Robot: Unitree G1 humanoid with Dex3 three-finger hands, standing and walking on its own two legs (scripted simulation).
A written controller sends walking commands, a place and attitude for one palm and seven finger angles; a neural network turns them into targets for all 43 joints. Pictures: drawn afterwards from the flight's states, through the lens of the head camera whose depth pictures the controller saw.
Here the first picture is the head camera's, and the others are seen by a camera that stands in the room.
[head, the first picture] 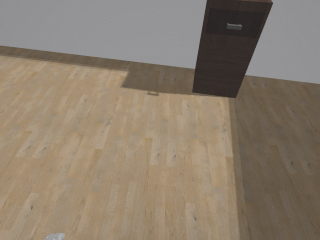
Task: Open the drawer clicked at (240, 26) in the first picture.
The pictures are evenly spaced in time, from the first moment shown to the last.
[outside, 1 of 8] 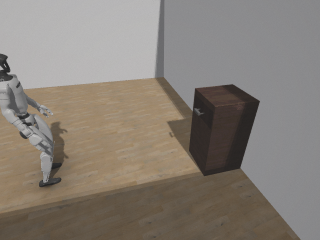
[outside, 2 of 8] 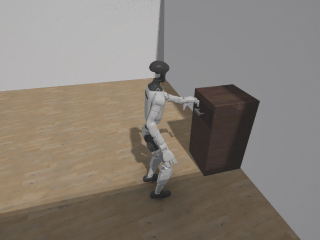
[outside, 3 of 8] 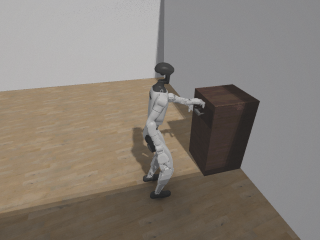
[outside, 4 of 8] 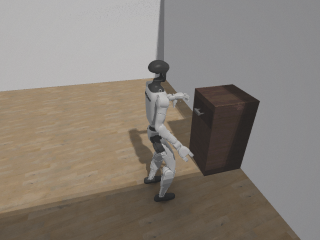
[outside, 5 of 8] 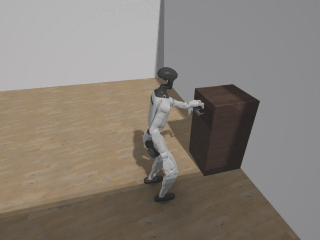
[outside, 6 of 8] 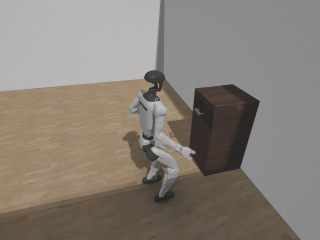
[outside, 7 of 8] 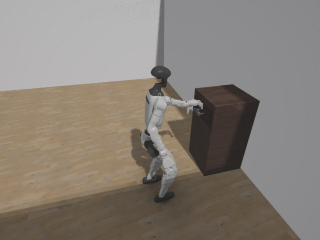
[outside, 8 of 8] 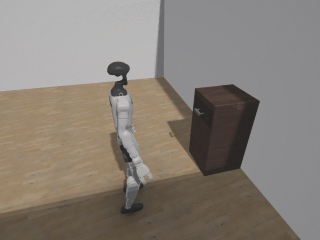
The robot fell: no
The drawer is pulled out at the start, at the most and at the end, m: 0.00 0.00 0.00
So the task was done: no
